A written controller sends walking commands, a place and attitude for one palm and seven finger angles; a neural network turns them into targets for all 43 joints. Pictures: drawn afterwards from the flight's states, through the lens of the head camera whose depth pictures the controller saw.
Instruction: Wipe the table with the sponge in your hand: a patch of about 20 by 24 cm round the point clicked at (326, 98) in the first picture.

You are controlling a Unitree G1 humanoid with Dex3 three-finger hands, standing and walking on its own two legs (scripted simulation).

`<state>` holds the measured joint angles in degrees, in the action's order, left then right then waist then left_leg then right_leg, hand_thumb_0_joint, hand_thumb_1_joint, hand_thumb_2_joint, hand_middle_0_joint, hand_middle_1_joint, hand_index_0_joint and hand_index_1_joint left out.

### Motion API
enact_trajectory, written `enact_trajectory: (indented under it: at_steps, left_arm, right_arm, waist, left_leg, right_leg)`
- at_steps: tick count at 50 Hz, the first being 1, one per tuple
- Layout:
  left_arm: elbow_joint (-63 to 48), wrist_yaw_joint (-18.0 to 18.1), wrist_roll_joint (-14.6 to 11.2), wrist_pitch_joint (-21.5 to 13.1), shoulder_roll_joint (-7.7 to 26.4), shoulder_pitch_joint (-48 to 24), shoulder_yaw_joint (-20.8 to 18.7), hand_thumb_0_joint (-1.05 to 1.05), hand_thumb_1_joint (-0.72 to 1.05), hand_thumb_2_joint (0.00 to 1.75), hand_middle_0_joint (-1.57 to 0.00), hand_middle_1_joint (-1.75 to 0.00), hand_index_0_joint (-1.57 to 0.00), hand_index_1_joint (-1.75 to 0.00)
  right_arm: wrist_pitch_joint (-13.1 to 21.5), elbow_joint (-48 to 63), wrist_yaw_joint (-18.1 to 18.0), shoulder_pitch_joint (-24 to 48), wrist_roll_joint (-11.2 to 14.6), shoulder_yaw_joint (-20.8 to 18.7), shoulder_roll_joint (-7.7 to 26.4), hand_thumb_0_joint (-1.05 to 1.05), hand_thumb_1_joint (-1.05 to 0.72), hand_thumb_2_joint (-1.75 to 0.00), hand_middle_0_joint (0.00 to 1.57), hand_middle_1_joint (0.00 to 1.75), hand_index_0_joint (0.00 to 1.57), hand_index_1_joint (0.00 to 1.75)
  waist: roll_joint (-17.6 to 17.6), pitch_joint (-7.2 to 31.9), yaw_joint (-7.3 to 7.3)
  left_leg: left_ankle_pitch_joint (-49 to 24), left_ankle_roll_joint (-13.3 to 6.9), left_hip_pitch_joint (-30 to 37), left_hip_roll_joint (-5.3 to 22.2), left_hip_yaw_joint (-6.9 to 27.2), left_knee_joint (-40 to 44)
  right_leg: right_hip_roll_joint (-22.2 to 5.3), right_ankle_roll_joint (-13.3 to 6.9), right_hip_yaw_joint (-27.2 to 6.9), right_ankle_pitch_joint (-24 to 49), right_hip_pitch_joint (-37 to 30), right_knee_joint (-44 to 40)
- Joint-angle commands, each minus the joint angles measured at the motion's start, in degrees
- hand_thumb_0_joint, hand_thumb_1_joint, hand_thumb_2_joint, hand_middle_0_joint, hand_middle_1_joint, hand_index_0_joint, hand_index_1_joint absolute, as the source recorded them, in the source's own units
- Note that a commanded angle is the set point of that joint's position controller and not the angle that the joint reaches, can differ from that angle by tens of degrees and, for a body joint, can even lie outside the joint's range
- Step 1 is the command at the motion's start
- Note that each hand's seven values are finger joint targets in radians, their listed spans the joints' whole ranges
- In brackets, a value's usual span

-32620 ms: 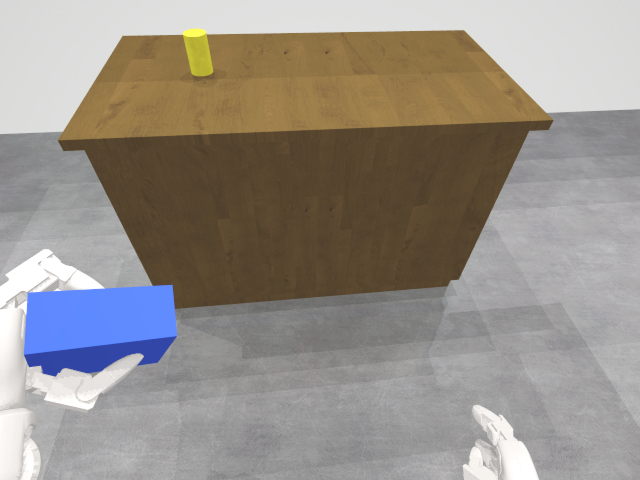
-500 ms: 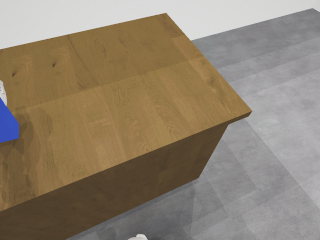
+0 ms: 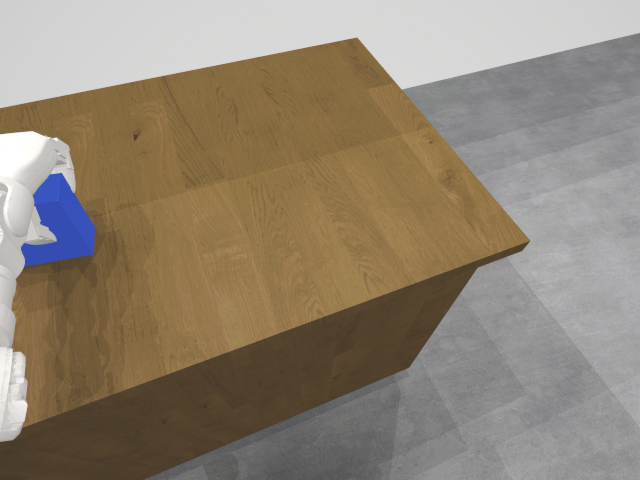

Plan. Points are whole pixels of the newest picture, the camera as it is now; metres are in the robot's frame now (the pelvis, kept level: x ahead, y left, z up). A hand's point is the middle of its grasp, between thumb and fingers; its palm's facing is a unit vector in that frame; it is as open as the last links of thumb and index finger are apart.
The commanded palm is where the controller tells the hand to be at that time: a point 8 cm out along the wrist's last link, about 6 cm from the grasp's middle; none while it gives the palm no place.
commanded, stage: slide across to the middle lane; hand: left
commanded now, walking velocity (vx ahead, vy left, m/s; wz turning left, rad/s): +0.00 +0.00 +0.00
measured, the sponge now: (38, 231) +0.39 +0.40 +0.05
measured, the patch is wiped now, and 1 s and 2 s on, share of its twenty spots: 0.40 0.45 0.60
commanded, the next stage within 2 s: wipe back along the middle lane in 0.32 s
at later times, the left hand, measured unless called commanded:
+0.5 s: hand (90, 182) +0.43 +0.32 +0.10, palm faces -0.15 +0.03 -0.99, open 9.2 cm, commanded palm +0.42 +0.31 +0.15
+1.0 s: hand (94, 214) +0.39 +0.30 +0.10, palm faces -0.07 -0.01 -1.00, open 9.2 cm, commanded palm +0.36 +0.29 +0.13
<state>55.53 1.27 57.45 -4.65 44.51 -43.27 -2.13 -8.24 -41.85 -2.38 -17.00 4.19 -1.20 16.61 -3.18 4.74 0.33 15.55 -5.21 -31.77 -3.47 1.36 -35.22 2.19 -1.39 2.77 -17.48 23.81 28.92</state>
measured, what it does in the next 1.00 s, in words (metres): stands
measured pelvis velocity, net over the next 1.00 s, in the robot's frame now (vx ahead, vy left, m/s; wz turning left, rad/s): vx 0.02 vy -0.04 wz -0.02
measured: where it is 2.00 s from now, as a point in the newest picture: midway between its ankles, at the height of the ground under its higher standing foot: outside the picture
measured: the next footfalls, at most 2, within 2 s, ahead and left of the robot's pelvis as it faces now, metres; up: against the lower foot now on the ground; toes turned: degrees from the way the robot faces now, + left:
none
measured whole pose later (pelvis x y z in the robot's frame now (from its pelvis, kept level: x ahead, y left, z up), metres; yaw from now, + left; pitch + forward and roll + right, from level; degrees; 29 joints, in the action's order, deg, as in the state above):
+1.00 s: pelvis +0.02 -0.04 +0.01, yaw -1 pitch +8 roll -1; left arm 38.1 2.5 54.1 8.3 35.3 -26.2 -2.3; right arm -10.4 -38.3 0.1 -11.5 5.3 -1.0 18.0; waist -4.4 5.8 0.8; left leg 15.5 -2.9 -21.9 -1.9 0.6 -29.7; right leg 3.7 -2.9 1.2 -17.4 15.1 24.8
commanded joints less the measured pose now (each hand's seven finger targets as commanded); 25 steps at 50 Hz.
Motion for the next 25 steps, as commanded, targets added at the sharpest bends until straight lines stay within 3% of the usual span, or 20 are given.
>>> enact_trajectory:
  at_steps: [1,6,9,10,11,14,16,20,22,24,25]
  left_arm:
    - [-10.8,2.5,1.0,1.4,12.7,-24.3,-2.9,0.0,0.1,1.3,-1.2,-1.6,-1.2,-1.6]
    - [-10.4,2.7,-0.5,3.6,10.5,-21.9,-2.6,0.0,0.1,1.3,-1.2,-1.6,-1.2,-1.6]
    - [-11.2,2.6,0.3,4.6,11.7,-21.7,-3.6,0.0,0.1,1.3,-1.2,-1.6,-1.2,-1.6]
    - [-9.6,2.7,1.0,5.2,12.0,-21.0,-3.6,0.0,0.1,1.3,-1.2,-1.6,-1.2,-1.6]
    - [-9.4,2.5,0.8,5.8,9.6,-21.4,-1.6,0.0,0.1,1.3,-1.2,-1.6,-1.2,-1.6]
    - [-10.6,2.2,0.0,6.0,11.0,-22.9,-3.1,0.0,0.1,1.3,-1.2,-1.6,-1.2,-1.6]
    - [-9.5,1.9,0.3,6.5,9.8,-23.9,-1.4,0.0,0.1,1.3,-1.2,-1.6,-1.2,-1.6]
    - [-11.0,1.2,0.9,6.4,6.8,-24.9,1.4,0.0,0.1,1.3,-1.2,-1.6,-1.2,-1.6]
    - [-10.2,1.2,0.5,6.6,6.8,-20.2,0.3,0.0,0.1,1.3,-1.2,-1.6,-1.2,-1.6]
    - [-10.1,1.1,-0.7,6.5,9.8,-15.5,-4.0,0.0,0.1,1.3,-1.2,-1.6,-1.2,-1.6]
    - [-9.6,1.0,-1.0,6.8,8.1,-14.5,-2.3,0.0,0.1,1.3,-1.2,-1.6,-1.2,-1.6]
  right_arm:
    - [1.3,3.7,-0.2,-2.7,-0.5,-3.1,10.5,0.0,-0.9,-0.9,0.2,0.3,0.2,0.3]
    - [1.4,4.3,0.1,-1.5,-0.7,-3.0,10.2,0.0,-0.9,-0.9,0.2,0.3,0.2,0.3]
    - [1.3,4.8,0.3,-0.6,-0.6,-2.6,10.2,0.0,-0.9,-0.9,0.2,0.3,0.2,0.3]
    - [1.0,4.3,0.3,-0.9,-0.7,-2.8,10.3,0.0,-0.9,-0.9,0.2,0.3,0.2,0.3]
    - [1.0,4.5,0.4,-0.8,-0.6,-2.8,10.1,0.0,-0.9,-0.9,0.2,0.3,0.2,0.3]
    - [1.2,4.8,0.2,-0.1,-0.4,-2.5,10.1,0.0,-0.9,-0.9,0.2,0.3,0.2,0.3]
    - [1.1,4.1,0.2,-0.9,-0.4,-2.7,10.1,0.0,-0.9,-0.9,0.2,0.3,0.2,0.3]
    - [1.3,4.0,0.3,-0.9,-0.4,-2.8,9.7,0.0,-0.9,-0.9,0.2,0.3,0.2,0.3]
    - [1.1,4.4,0.5,-0.9,-0.6,-2.9,9.7,0.0,-0.9,-0.9,0.2,0.3,0.2,0.3]
    - [0.7,4.8,0.5,-0.1,-0.6,-2.7,9.9,0.0,-0.9,-0.9,0.2,0.3,0.2,0.3]
    - [0.4,5.0,0.5,0.2,-0.5,-2.7,9.9,0.0,-0.9,-0.9,0.2,0.3,0.2,0.3]
  waist:
    - [-5.5,17.4,-2.67]
    - [-3.6,19.5,-2.2]
    - [-3.6,19.9,-1.59]
    - [-2.8,19.6,-1.82]
    - [-2.1,18.5,-2.36]
    - [-2.1,18.8,-2.16]
    - [-1.1,18.1,-3.21]
    - [-3.9,18.4,-3.52]
    - [-3.0,18.7,-2.54]
    - [-0.5,21.2,-0.9]
    - [1.2,20.7,-1.42]
  left_leg:
    - [-20.7,4.7,27.3,4.6,8.3,5.0]
    - [-23.9,4.3,27.0,4.0,6.4,4.6]
    - [-26.7,4.3,26.6,4.0,5.9,5.0]
    - [-27.3,4.1,26.6,3.8,5.6,4.6]
    - [-26.9,4.1,26.2,3.8,5.6,4.7]
    - [-25.6,3.4,25.7,3.5,4.6,5.3]
    - [-25.4,3.0,25.7,3.3,4.2,4.9]
    - [-27.7,3.1,27.9,3.2,4.1,4.5]
    - [-28.7,2.8,26.7,2.8,3.6,4.2]
    - [-30.8,2.3,24.5,2.6,2.5,4.0]
    - [-30.2,1.8,23.4,2.3,1.6,3.6]
  right_leg:
    - [2.2,-3.4,-1.0,8.9,6.2,-3.0]
    - [1.9,-3.0,-1.3,11.8,1.8,-4.0]
    - [1.8,-3.3,-1.3,13.9,-0.2,-4.1]
    - [1.8,-3.2,-1.3,14.3,-0.4,-3.9]
    - [1.8,-3.0,-1.1,14.2,0.0,-4.1]
    - [1.6,-3.0,-1.6,15.5,-1.9,-4.8]
    - [1.5,-2.7,-1.6,16.3,-1.9,-4.8]
    - [1.5,-3.0,-1.9,17.3,-1.0,-4.8]
    - [1.6,-3.0,-2.0,19.1,-3.0,-4.9]
    - [1.3,-3.0,-2.7,24.4,-7.9,-4.5]
    - [1.1,-2.5,-2.8,26.6,-9.1,-4.2]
